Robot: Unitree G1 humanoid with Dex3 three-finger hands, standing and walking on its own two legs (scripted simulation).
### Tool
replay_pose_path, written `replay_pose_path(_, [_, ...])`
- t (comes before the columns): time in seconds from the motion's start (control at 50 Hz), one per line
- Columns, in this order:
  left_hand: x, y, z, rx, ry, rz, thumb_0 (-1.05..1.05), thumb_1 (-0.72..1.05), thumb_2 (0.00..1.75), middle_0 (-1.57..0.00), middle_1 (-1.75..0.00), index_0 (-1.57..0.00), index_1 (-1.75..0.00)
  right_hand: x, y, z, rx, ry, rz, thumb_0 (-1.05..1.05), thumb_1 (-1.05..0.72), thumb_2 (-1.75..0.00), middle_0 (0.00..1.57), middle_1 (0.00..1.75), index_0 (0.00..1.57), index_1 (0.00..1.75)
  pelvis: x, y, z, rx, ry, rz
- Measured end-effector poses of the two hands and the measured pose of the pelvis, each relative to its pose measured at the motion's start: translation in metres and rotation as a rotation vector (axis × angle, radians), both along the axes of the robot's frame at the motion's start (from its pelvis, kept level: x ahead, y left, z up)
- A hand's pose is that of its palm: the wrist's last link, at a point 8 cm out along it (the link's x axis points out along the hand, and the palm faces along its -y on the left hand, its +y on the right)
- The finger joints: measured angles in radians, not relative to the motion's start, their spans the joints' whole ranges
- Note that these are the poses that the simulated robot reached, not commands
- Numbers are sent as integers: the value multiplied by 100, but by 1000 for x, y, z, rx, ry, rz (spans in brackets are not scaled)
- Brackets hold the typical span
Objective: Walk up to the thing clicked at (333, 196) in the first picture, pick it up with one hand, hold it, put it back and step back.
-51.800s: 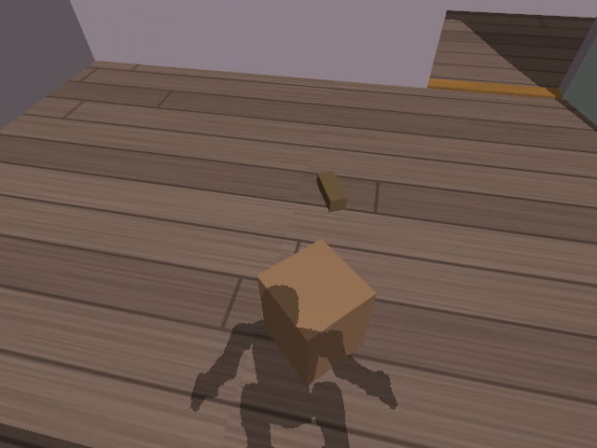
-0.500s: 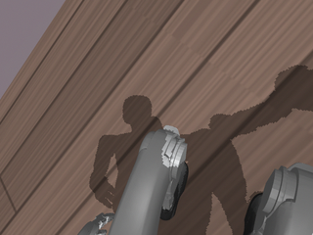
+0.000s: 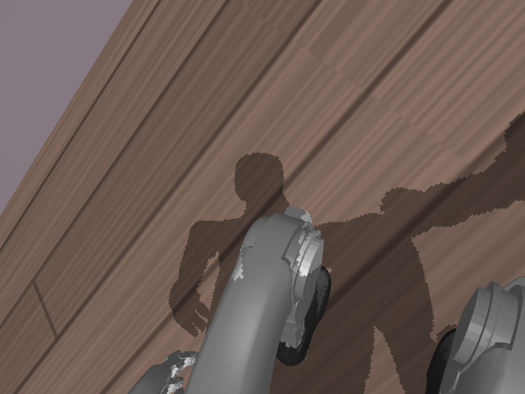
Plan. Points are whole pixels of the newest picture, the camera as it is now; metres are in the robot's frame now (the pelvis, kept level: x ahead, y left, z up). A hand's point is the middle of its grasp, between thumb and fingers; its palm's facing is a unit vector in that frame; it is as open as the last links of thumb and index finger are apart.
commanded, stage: rest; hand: right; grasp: from above
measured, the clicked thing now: out of the picture +0.48 -0.36 -0.27
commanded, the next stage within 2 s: open in 0.22 s
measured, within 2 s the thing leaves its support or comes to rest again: neither
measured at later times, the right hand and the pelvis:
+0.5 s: hand out of the picture +0.48 -0.31 -0.24, palm faces -0.46 +0.11 -0.88, open 10.9 cm; pelvis -0.01 +0.00 +0.00, yaw +1 degrees
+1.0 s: hand out of the picture +0.49 -0.31 -0.23, palm faces -0.44 +0.10 -0.89, open 12.9 cm; pelvis -0.01 +0.00 +0.00, yaw +2 degrees
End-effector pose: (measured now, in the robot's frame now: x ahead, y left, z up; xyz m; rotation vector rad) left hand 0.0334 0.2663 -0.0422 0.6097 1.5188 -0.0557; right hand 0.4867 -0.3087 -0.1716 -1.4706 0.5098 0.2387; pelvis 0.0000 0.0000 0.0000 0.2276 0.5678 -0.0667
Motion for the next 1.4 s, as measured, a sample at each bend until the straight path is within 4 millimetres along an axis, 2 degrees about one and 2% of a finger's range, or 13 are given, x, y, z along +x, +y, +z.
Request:
replay_pose_path(0.26, [-1,-7,1,-20,-25,-28,0,90,90,-21,-30,-20,-30,1,1,-4,-1,5,-10,0,9,-53,62,57,66,55,-3,-1,-2,8,-23,6])
replay_pose_path(0.44, [-12,-7,3,-16,-11,-23,0,90,90,-21,-30,-20,-30,4,1,-5,1,5,-29,-1,9,-54,60,60,63,57,-5,-2,-4,12,-35,13])
replay_pose_path(0.64, [-19,-7,7,-15,14,-23,0,90,90,-21,-30,-20,-30,2,1,-8,1,9,-11,-1,11,-68,50,73,51,71,-5,0,-3,13,-39,16])
replay_pose_path(1.04, [3,-12,4,-36,-48,-60,0,90,90,-21,-30,-20,-30,4,-7,2,-16,-8,-34,0,36,-91,19,96,20,95,-5,-3,-1,23,-33,14])
replay_pose_path(1.18, [-6,-13,5,-29,-19,-46,0,90,90,-20,-30,-20,-30,2,-13,-1,-16,20,-40,0,44,-98,12,101,12,101,-6,-4,0,24,-35,12])
replay_pose_path(1.4, [-20,-14,8,-19,29,-32,0,90,90,-21,-30,-20,-30,4,-7,-3,0,2,4,0,46,-103,9,106,9,105,-8,-3,-1,28,-42,15])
